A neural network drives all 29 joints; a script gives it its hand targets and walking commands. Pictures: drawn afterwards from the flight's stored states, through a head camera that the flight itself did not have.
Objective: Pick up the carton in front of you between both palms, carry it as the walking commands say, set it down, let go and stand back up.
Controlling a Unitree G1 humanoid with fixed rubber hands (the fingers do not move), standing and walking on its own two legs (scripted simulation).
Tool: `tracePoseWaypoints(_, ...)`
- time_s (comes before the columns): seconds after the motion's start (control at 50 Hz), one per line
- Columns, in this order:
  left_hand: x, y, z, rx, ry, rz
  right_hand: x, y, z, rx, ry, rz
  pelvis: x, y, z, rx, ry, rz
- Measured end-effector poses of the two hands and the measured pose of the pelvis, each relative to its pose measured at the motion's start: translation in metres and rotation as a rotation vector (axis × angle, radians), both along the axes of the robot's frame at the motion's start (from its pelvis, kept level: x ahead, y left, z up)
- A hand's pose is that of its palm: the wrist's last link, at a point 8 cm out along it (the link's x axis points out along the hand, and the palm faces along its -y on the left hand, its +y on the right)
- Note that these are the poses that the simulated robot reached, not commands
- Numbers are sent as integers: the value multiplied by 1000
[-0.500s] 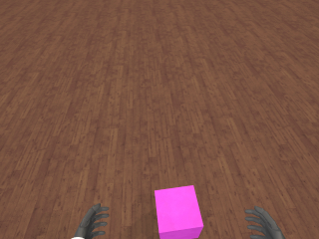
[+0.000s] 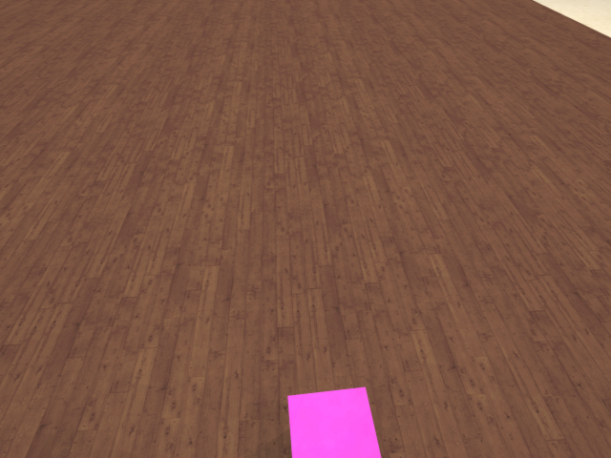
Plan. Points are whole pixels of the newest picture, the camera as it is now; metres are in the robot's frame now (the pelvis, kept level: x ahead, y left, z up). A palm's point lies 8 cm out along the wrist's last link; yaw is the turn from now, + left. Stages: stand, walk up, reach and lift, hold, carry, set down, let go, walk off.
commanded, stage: stand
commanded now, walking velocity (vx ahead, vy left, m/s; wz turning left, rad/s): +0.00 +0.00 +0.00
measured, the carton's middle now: (330, 447) +0.34 -0.03 -0.64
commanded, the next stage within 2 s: none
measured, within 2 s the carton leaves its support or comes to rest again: neither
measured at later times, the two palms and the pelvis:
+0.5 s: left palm out of the picture +0.04 +0.27 -0.13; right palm out of the picture +0.04 -0.24 -0.11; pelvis +0.01 +0.01 +0.00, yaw +1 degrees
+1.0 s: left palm out of the picture -0.05 +0.25 -0.14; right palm out of the picture -0.04 -0.21 -0.13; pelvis -0.01 +0.02 +0.01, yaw +1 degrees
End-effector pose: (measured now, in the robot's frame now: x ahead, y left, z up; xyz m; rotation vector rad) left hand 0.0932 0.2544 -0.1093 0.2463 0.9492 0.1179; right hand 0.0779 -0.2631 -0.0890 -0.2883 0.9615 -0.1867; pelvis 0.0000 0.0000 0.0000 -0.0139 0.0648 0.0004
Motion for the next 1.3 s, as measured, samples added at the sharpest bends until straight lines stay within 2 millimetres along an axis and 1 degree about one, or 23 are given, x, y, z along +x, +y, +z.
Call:
tracePoseWaypoints(0.14,-4,5,-8,3,50,25,6,12,-10,18,30,-7,11,5,-3,0,3,4)
tracePoseWaypoints(0.3,-22,12,-15,11,131,55,-4,18,-18,25,91,-22,13,10,-4,0,-8,8)
tracePoseWaypoints(0.42,-42,16,-20,15,198,72,-20,20,-22,22,148,-32,11,12,-3,-1,-21,11)
tracePoseWaypoints(0.54,-64,16,-24,10,266,85,-42,23,-26,26,212,-43,6,14,-1,-2,-37,14)
tracePoseWaypoints(0.76,-106,7,-30,-20,386,105,-87,37,-33,57,331,-63,-4,17,3,-2,-64,15)
tracePoseWaypoints(0.9,-128,0,-33,-41,445,116,-110,48,-37,78,386,-72,-10,19,5,-2,-77,16)
tracePoseWaypoints(1.08,-149,-6,-34,-61,497,127,-130,59,-39,99,429,-80,-18,21,7,0,-86,16)
tracePoseWaypoints(1.3,-168,-12,-34,-77,537,139,-145,68,-40,116,457,-91,-26,23,8,3,-89,15)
